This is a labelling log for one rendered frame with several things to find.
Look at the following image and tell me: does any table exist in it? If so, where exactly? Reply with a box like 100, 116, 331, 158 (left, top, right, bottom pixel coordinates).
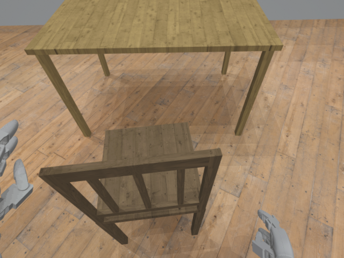
24, 0, 283, 137

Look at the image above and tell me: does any robot left hand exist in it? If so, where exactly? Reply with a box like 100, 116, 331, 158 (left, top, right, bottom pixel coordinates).
0, 120, 33, 221

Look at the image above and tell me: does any chair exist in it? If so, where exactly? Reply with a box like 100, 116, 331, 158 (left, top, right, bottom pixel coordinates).
38, 122, 223, 245

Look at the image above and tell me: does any robot right hand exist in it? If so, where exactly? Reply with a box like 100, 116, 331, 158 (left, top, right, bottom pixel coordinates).
252, 210, 294, 258

